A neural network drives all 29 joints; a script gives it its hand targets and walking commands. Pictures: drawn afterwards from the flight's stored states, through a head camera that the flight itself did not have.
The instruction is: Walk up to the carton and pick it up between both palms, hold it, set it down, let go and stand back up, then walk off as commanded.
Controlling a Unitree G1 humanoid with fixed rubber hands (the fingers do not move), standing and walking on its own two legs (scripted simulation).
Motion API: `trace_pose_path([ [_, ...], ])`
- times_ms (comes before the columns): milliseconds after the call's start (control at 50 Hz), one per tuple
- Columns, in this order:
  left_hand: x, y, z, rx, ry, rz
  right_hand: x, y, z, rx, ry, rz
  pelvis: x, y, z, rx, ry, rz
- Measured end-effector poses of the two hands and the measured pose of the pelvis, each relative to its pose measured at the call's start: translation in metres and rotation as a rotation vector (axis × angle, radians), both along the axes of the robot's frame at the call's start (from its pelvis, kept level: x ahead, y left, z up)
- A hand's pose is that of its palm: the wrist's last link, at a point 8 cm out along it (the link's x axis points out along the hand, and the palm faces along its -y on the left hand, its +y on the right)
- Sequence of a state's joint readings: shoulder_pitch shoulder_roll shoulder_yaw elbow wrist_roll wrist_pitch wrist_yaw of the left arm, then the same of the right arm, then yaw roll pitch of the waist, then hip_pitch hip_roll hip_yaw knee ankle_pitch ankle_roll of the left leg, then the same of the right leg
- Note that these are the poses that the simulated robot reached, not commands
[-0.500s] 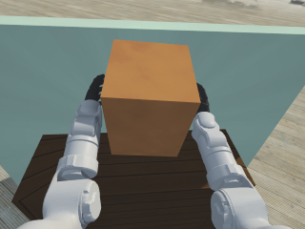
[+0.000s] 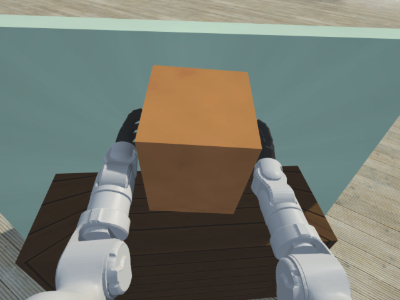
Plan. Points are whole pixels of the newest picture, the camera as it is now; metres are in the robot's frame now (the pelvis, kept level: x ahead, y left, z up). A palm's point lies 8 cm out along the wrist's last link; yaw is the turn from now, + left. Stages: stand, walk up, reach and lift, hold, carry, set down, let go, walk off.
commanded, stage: set down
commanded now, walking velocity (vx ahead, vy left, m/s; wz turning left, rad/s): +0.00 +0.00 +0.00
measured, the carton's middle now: (196, 144) +0.41 -0.01 +0.12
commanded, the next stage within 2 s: none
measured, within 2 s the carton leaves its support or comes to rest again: rests again in 1.90 s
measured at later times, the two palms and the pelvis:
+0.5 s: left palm (130, 154) +0.40 +0.14 +0.10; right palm (260, 163) +0.37 -0.15 +0.10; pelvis +0.01 +0.00 +0.00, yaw +0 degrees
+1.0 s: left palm (133, 162) +0.42 +0.14 +0.06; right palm (255, 173) +0.38 -0.15 +0.06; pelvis +0.03 +0.00 +0.00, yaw +0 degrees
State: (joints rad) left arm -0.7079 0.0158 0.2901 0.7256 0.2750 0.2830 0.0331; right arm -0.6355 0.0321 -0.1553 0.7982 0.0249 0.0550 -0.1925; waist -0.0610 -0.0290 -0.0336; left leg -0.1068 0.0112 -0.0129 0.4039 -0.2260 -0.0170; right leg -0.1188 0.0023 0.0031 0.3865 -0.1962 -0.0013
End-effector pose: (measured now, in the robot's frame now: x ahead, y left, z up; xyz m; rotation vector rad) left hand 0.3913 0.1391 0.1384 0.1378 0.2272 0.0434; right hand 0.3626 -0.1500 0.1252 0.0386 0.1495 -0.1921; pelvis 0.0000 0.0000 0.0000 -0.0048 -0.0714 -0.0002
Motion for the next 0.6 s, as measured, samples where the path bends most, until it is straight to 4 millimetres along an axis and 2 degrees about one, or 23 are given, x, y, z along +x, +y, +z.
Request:
trace_pose_path([
  [220,0.004,-0.003,-0.024,-0.022,0.042,-0.009,0.001,-0.003,-0.015,-0.021,0.036,-0.01,0.005,0.0,0.0,0.0,0.008,0.0],
  [380,0.009,-0.004,-0.027,-0.046,0.018,-0.011,0.005,-0.003,-0.016,-0.038,0.012,-0.016,0.009,0.001,0.0,-0.001,0.013,0.0],
  [520,0.012,-0.001,-0.042,-0.067,0.058,-0.012,0.007,-0.001,-0.028,-0.029,0.048,-0.023,0.013,0.001,0.0,-0.001,0.02,0.0],
  [600,0.015,-0.002,-0.044,-0.066,0.045,-0.016,0.008,-0.001,-0.033,-0.02,0.036,-0.031,0.015,0.001,0.0,-0.001,0.026,0.0],
])
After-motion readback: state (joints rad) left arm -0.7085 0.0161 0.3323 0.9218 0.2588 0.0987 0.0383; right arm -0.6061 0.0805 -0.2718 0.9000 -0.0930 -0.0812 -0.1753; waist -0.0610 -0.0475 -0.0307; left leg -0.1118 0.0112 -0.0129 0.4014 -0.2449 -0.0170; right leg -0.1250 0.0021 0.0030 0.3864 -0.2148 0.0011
